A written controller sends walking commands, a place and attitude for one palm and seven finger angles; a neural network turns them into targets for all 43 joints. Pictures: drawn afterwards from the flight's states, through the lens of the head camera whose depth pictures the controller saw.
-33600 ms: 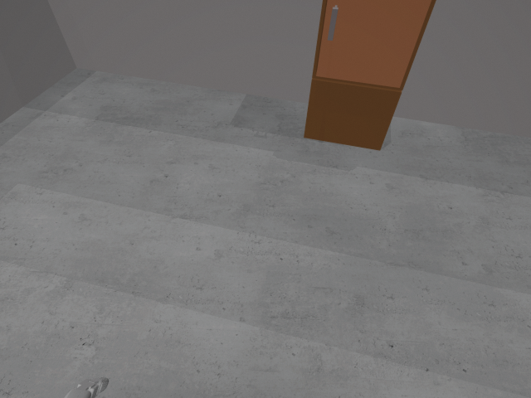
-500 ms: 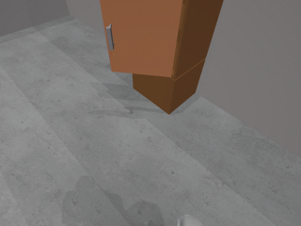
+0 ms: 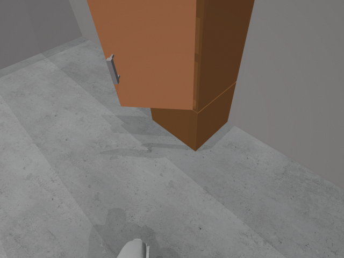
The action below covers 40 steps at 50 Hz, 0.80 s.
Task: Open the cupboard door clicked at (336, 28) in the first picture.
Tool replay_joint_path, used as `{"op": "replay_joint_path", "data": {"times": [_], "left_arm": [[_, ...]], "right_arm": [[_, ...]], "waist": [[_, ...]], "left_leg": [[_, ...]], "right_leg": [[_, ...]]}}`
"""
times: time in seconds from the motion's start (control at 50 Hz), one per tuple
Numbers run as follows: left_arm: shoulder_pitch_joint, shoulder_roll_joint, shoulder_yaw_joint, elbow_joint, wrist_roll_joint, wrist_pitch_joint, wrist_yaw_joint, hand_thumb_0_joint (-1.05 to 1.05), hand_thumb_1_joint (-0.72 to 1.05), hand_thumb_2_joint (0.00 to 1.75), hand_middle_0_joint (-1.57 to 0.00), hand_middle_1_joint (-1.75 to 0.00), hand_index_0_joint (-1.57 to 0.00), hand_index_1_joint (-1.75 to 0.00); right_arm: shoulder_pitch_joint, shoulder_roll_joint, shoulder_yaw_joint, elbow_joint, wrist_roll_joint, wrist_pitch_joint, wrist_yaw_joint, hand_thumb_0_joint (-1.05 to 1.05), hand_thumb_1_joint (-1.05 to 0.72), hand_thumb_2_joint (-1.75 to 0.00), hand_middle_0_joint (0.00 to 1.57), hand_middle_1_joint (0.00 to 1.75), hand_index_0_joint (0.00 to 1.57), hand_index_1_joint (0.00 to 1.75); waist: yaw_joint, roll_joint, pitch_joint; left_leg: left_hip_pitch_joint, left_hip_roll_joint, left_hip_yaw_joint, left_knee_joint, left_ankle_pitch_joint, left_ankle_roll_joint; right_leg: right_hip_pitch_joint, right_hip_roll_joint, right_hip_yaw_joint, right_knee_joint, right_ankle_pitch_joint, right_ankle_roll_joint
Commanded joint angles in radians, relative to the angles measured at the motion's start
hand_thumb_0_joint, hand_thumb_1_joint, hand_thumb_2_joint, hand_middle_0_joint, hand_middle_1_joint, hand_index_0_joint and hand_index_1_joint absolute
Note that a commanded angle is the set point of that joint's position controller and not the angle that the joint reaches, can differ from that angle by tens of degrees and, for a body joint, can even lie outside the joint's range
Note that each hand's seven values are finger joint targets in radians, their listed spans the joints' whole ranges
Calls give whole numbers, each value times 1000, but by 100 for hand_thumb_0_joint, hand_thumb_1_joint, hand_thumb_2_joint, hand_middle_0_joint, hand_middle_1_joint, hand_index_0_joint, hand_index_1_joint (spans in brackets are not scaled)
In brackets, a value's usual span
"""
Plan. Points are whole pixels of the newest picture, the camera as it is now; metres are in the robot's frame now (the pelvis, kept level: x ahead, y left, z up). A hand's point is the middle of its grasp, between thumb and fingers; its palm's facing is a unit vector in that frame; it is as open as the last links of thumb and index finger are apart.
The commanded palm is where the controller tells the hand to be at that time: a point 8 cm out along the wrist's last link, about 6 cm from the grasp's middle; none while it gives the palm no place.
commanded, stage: take the last steps up to it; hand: left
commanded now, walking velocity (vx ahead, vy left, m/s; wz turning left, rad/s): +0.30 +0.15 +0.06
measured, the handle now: (114, 69) +0.93 +0.33 -0.09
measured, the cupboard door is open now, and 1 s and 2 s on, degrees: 38 38 38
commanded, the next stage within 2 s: come to a stop and stand still in 0.74 s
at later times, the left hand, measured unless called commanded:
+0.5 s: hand out of the picture +0.12 +0.28 -0.20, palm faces +0.12 -0.98 -0.17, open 7.4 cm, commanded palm none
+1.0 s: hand (105, 169) +0.42 +0.27 -0.17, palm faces -0.03 -0.98 -0.21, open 7.2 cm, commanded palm none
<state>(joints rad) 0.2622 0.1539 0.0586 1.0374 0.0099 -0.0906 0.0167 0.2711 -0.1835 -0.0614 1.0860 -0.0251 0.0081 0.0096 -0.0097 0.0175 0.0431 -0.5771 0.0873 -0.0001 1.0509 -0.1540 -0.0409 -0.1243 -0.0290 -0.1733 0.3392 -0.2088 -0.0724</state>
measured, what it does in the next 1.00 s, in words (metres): walks ahead: left foot, then right foot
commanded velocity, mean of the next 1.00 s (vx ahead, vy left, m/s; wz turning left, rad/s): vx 0.15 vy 0.08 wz -0.04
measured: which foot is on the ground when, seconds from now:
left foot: up 0.00-0.34, down 0.36-0.84, up 0.86-1.00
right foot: down 0.00-0.36, up 0.38-0.80, down 0.82-1.00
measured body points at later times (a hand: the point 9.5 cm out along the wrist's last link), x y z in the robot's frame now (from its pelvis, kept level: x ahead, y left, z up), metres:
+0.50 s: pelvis +0.17 +0.11 -0.02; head +0.21 +0.12 +0.43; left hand +0.11 +0.33 -0.18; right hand +0.27 -0.11 -0.16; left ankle +0.19 +0.20 -0.75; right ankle +0.11 -0.02 -0.66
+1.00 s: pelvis +0.32 +0.11 -0.01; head +0.35 +0.09 +0.44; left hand +0.43 +0.32 -0.15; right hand +0.27 -0.11 -0.18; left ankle +0.30 +0.24 -0.70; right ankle +0.34 +0.02 -0.75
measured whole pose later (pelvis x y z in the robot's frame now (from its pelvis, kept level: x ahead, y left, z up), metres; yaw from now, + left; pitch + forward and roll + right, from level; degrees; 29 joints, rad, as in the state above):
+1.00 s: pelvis +0.32 +0.11 -0.01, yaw -2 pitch -1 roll +1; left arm 0.14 0.14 0.04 0.99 0.00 -0.04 0.03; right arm 0.30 -0.14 -0.02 1.11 0.00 0.02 -0.02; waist -0.04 0.01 0.10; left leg -0.38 0.03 0.04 0.93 -0.45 -0.04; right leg -0.25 -0.02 -0.11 0.48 -0.21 -0.05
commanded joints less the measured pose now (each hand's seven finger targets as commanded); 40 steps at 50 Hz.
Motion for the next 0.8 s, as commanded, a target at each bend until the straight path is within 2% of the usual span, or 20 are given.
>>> {"op": "replay_joint_path", "data": {"times": [0.0,0.1,0.22,0.24,0.26,0.28,0.3,0.32,0.34,0.36,0.38,0.4,0.44,0.5,0.56,0.66,0.72,0.74,0.76,0.78], "left_arm": [[158,86,-3,30,4,-13,-5,0,90,90,-20,-30,-20,-30],[209,106,-3,65,9,-10,-1,0,90,90,-20,-30,-20,-30],[242,128,4,97,20,7,8,0,90,90,-20,-30,-20,-30],[236,133,8,100,21,10,8,0,90,90,-20,-30,-20,-30],[222,140,10,96,19,13,7,0,90,90,-20,-30,-20,-30],[209,142,13,96,18,14,7,0,90,90,-20,-30,-20,-30],[207,127,8,89,14,16,3,0,90,90,-20,-30,-20,-30],[246,76,0,73,4,20,-3,0,90,90,-20,-30,-20,-30],[203,49,-13,39,1,19,-3,0,90,90,-20,-30,-20,-30],[127,50,-7,10,5,21,3,0,90,90,-20,-30,-20,-30],[64,49,-8,-7,4,23,0,0,90,90,-20,-30,-20,-30],[53,38,-4,-1,7,31,-1,0,90,90,-20,-30,-20,-30],[78,27,1,14,13,52,-11,0,90,90,-20,-30,-20,-30],[102,18,6,9,16,71,-16,0,90,90,-20,-30,-20,-30],[20,29,5,-34,17,77,-24,0,90,90,-20,-30,-20,-30],[-119,47,-5,-93,14,73,-27,0,90,90,-20,-30,-20,-30],[-142,60,-10,-110,15,68,-25,0,90,90,-20,-30,-20,-30],[-123,64,-8,-107,16,66,-25,0,90,90,-20,-30,-20,-30],[-51,82,-3,-89,15,60,-24,0,90,90,-20,-30,-20,-30],[61,131,10,-58,18,48,-19,0,90,90,-20,-30,-20,-30]], "right_arm": [[5,-3,1,-44,3,-2,10,0,-90,-90,20,30,20,30],[-150,-28,3,-101,3,-9,25,0,-90,-90,20,30,20,30],[-251,-24,11,-145,6,-29,32,0,-90,-90,20,30,20,30],[-242,-26,12,-145,8,-35,30,0,-90,-90,20,30,20,30],[-198,-36,11,-134,7,-40,25,0,-90,-90,20,30,20,30],[-97,-56,6,-101,2,-48,17,0,-90,-90,20,30,20,30],[47,-101,-3,-59,-3,-55,5,0,-90,-90,20,30,20,30],[168,-208,-28,-38,-14,-63,-9,0,-90,-90,20,30,20,30],[244,-256,-39,-29,-3,-53,-26,0,-90,-90,20,30,20,30],[225,-242,-34,-28,0,-48,-33,0,-90,-90,20,30,20,30],[171,-205,-24,-43,-1,-57,-36,0,-90,-90,20,30,20,30],[110,-163,-12,-62,-1,-63,-40,0,-90,-90,20,30,20,30],[55,-97,11,-75,1,-76,-42,0,-90,-90,20,30,20,30],[49,-80,10,-73,0,-87,-41,0,-90,-90,20,30,20,30],[65,-89,11,-67,-2,-87,-37,0,-90,-90,20,30,20,30],[133,-108,16,-31,-7,-80,-36,0,-90,-90,20,30,20,30],[154,-118,20,-14,-9,-72,-37,0,-90,-90,20,30,20,30],[159,-115,22,-7,-7,-69,-38,0,-90,-90,20,30,20,30],[148,-116,25,-1,-2,-67,-38,0,-90,-90,20,30,20,30],[130,-105,27,-8,7,-70,-34,0,-90,-90,20,30,20,30]], "waist": [[28,-151,24],[54,-143,89],[72,-181,92],[67,-196,76],[41,-193,55],[-7,-133,0],[-64,-59,-86],[-94,151,-224],[-112,238,-273],[-100,136,-205],[-79,44,-128],[-49,74,-87],[-1,66,4],[40,58,-2],[39,49,22],[8,37,22],[5,23,26],[15,26,22],[52,20,-15],[104,-40,-65]], "left_leg": [[-88,15,13,-57,48,-14],[-112,13,40,-200,46,-9],[12,-26,74,-401,-69,35],[59,-43,89,-438,-91,46],[156,-69,113,-491,-90,57],[337,-104,137,-568,-48,68],[550,-74,121,-606,-9,85],[797,159,-168,-592,92,168],[874,291,-355,-670,248,253],[809,318,-314,-686,316,286],[676,294,-288,-716,291,281],[579,270,-248,-740,276,267],[443,214,-134,-802,256,237],[405,182,-60,-852,242,240],[414,171,-26,-880,229,246],[500,168,6,-827,386,228],[505,164,20,-751,446,206],[486,148,31,-707,456,188],[471,119,57,-619,446,159],[361,68,82,-453,378,119]], "right_leg": [[71,-266,133,-156,400,0],[101,-303,149,-176,295,-47],[144,-338,151,-106,373,-48],[148,-334,132,-71,416,-40],[123,-318,106,-7,485,-27],[61,-278,70,122,534,-6],[-28,-227,32,314,443,15],[-256,-97,-21,571,23,59],[-422,-25,42,819,-380,59],[-494,-58,119,945,-367,35],[-526,-81,127,1001,-299,39],[-517,-105,162,1006,-232,44],[-464,-121,169,940,-158,54],[-437,-112,153,842,-94,65],[-433,-109,141,674,-42,71],[-383,-67,101,445,-22,52],[-280,-27,72,331,-43,36],[-215,-11,62,288,-22,32],[-101,-2,57,209,23,28],[105,-39,121,155,158,9]]}}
